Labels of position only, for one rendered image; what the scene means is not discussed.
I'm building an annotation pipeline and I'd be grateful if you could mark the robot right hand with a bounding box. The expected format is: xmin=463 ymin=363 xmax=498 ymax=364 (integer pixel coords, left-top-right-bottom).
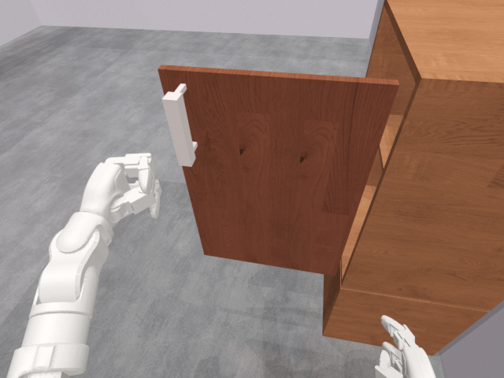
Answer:
xmin=375 ymin=315 xmax=436 ymax=378

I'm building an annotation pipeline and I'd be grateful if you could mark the robot left hand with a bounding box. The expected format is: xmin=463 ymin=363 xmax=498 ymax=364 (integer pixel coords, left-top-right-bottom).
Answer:
xmin=80 ymin=153 xmax=161 ymax=229

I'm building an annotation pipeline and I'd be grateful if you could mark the robot left forearm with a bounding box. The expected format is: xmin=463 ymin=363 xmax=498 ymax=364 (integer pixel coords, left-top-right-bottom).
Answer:
xmin=6 ymin=212 xmax=114 ymax=378

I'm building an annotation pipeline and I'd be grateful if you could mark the handle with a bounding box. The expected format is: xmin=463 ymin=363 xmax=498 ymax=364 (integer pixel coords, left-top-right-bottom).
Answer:
xmin=162 ymin=83 xmax=198 ymax=167

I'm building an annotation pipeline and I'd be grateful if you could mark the cupboard door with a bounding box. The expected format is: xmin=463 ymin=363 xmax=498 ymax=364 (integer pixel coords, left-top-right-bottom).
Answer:
xmin=157 ymin=65 xmax=399 ymax=276

